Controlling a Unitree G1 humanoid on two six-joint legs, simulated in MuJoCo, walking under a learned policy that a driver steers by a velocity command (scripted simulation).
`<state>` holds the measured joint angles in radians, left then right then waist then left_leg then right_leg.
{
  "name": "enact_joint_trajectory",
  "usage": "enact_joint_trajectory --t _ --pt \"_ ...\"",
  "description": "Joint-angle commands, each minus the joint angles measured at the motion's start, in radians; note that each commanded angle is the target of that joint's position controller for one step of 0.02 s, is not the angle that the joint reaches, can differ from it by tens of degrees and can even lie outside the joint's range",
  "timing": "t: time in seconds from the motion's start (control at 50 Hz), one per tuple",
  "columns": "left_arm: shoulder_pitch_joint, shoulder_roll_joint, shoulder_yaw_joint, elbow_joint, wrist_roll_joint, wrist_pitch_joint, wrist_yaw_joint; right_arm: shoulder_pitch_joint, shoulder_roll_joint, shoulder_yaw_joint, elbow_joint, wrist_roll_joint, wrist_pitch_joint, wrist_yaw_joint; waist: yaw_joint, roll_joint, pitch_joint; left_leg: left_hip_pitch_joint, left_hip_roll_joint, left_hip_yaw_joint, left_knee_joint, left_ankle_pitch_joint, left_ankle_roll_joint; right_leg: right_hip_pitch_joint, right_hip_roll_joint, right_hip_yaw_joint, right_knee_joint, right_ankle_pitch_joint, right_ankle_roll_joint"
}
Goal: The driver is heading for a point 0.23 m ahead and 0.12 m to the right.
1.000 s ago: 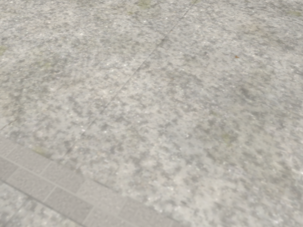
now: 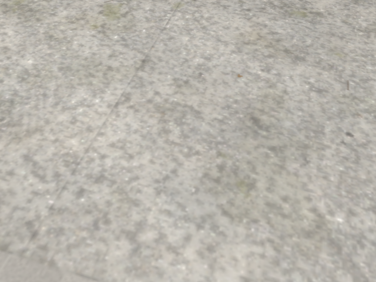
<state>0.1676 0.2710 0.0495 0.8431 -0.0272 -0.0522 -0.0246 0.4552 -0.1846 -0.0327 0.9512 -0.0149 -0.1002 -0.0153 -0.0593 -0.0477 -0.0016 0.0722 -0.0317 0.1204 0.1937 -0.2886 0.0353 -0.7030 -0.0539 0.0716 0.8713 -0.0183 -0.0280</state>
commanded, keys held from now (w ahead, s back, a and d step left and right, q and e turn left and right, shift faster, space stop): w+e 0.02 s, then no key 0.98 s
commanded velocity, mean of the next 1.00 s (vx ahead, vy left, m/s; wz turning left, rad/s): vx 0.12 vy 0.00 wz -0.11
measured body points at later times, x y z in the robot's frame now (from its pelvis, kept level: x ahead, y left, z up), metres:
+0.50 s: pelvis +0.19 -0.04 +0.00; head +0.21 -0.04 +0.44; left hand +0.33 +0.20 -0.13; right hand +0.27 -0.31 -0.14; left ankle +0.26 +0.12 -0.71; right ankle +0.24 -0.12 -0.74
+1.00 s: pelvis +0.26 -0.02 +0.00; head +0.27 -0.02 +0.45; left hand +0.36 +0.23 -0.15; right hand +0.30 -0.27 -0.15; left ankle +0.26 +0.11 -0.74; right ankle +0.24 -0.12 -0.74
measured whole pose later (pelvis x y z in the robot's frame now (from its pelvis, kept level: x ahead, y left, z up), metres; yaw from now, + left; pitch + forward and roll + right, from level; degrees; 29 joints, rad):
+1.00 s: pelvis +0.26 -0.02 +0.00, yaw -5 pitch -1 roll +0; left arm 0.16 0.23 0.03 1.01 0.00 0.01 0.02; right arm 0.20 -0.21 -0.03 1.01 0.00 -0.02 -0.04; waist 0.00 0.00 0.04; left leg -0.20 0.02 -0.01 0.50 -0.28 -0.01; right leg -0.20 0.02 -0.01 0.49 -0.27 -0.03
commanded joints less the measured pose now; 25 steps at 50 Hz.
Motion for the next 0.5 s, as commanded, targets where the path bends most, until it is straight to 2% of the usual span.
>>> enact_joint_trajectory --t 0.02,0.06,0.1,0.12,0.14,0.16,0.18,0.2,0.22,0.24,0.26,0.28,0.32,0.36,0.38,0.42,0.46,0.5 --pt "-0.199 -0.005 -0.019 -0.139 0.007 -0.016 -0.017 0.005 -0.176 -0.030 -0.036 0.008 -0.011 -0.015 -0.020 0.115 0.143 -0.128 0.243 -0.035 -0.109 0.362 0.089 -0.006 0.000 -0.082 -0.154 0.101 0.005" --pt "-0.240 -0.011 -0.024 -0.170 0.011 -0.021 -0.030 0.031 -0.174 -0.025 -0.013 0.017 0.002 -0.016 -0.016 0.101 0.166 -0.110 0.254 -0.010 -0.064 0.538 0.089 0.046 0.021 -0.117 -0.236 0.075 -0.016" --pt "-0.208 0.013 -0.015 -0.182 0.014 -0.028 -0.042 0.021 -0.200 -0.028 -0.006 0.020 0.017 -0.018 0.030 0.140 0.118 -0.047 0.271 -0.001 0.047 0.858 0.076 0.136 0.065 -0.145 -0.272 0.015 -0.054" --pt "-0.137 0.040 -0.003 -0.166 0.018 -0.031 -0.045 0.004 -0.214 -0.031 -0.010 0.023 0.023 -0.021 0.072 0.167 0.062 -0.019 0.273 -0.002 0.138 1.011 0.063 0.217 0.096 -0.157 -0.272 -0.012 -0.074" --pt "-0.006 0.082 0.017 -0.128 0.017 -0.032 -0.044 -0.023 -0.225 -0.033 -0.017 0.021 0.032 -0.021 0.140 0.176 -0.017 -0.011 0.260 0.001 0.284 1.083 0.046 0.353 0.126 -0.159 -0.300 0.000 -0.100" --pt "0.114 0.126 0.039 -0.093 0.018 -0.030 -0.032 -0.039 -0.233 -0.032 -0.025 0.023 0.035 -0.018 0.208 0.153 -0.090 -0.083 0.222 0.021 0.467 1.025 0.010 0.553 0.123 -0.134 -0.387 0.141 -0.132" --pt "0.239 0.204 0.054 -0.061 0.040 -0.016 -0.008 -0.031 -0.203 -0.018 -0.061 0.000 0.023 -0.014 0.228 0.019 -0.225 -0.340 0.147 0.024 0.775 0.577 -0.031 0.891 -0.060 0.077 -0.306 0.523 -0.183" --pt "0.214 0.237 0.040 -0.063 0.058 -0.009 -0.001 0.198 -0.063 0.029 -0.030 -0.004 0.011 0.017 0.093 -0.182 -0.457 -0.627 -0.012 -0.099 1.168 -0.433 -0.076 1.206 -0.388 0.505 -0.291 0.823 -0.428" --pt "0.239 0.164 0.037 -0.067 0.045 0.003 0.002 0.139 -0.172 -0.006 0.013 0.030 0.001 0.026 0.172 -0.024 -0.530 -0.584 0.007 -0.274 1.233 -0.404 -0.070 1.085 -0.346 0.503 -0.381 0.675 -0.417" --pt "0.116 0.139 0.026 -0.074 0.030 0.004 0.002 -0.002 -0.187 -0.013 -0.046 0.058 0.005 0.021 0.139 -0.025 -0.316 -0.657 0.062 -0.222 1.197 -0.328 -0.066 0.912 -0.287 0.340 -0.441 0.549 -0.354" --pt "0.018 0.096 0.015 -0.085 0.016 0.001 0.002 -0.078 -0.169 -0.010 -0.066 0.046 0.012 0.004 0.105 0.051 -0.176 -0.665 0.101 -0.188 1.116 -0.247 -0.070 0.725 -0.230 0.247 -0.498 0.439 -0.296" --pt "-0.039 0.065 0.003 -0.091 0.020 -0.004 0.002 -0.097 -0.173 -0.019 -0.063 0.031 0.028 -0.014 0.073 0.064 -0.107 -0.608 0.124 -0.185 1.061 -0.193 -0.078 0.572 -0.197 0.181 -0.545 0.385 -0.266" --pt "-0.076 0.072 0.007 -0.082 0.048 -0.013 -0.008 -0.035 -0.134 -0.019 -0.054 0.017 0.064 -0.029 0.019 0.011 -0.080 -0.445 0.128 -0.174 0.987 -0.119 -0.086 0.366 -0.152 0.100 -0.613 0.320 -0.253" --pt "-0.087 0.067 0.004 -0.065 0.059 -0.023 -0.007 -0.016 -0.113 -0.016 -0.054 0.014 0.078 -0.040 -0.003 -0.016 -0.080 -0.398 0.128 -0.167 0.860 -0.092 -0.094 0.305 -0.129 0.041 -0.627 0.339 -0.256" --pt "-0.087 0.069 0.003 -0.056 0.060 -0.024 -0.003 -0.036 -0.115 -0.017 -0.062 0.010 0.083 -0.045 -0.001 -0.028 -0.086 -0.397 0.130 -0.168 0.787 -0.076 -0.097 0.309 -0.124 0.031 -0.627 0.322 -0.254" --pt "-0.081 0.081 0.005 -0.041 0.057 -0.017 0.010 -0.096 -0.127 -0.017 -0.077 0.006 0.092 -0.050 0.019 -0.039 -0.100 -0.384 0.139 -0.172 0.661 -0.016 -0.097 0.327 -0.118 0.031 -0.635 0.171 -0.238" --pt "-0.065 0.095 0.007 -0.025 0.055 -0.004 0.019 -0.149 -0.141 -0.020 -0.086 0.013 0.099 -0.050 0.042 -0.043 -0.090 -0.365 0.132 -0.169 0.575 0.031 -0.095 0.326 -0.119 0.055 -0.661 -0.057 -0.225" --pt "-0.060 0.092 0.003 -0.012 0.050 0.007 0.025 -0.180 -0.150 -0.023 -0.090 0.015 0.100 -0.046 0.048 -0.045 -0.061 -0.344 0.119 -0.163 0.492 0.045 -0.089 0.324 -0.118 0.085 -0.668 -0.231 -0.209"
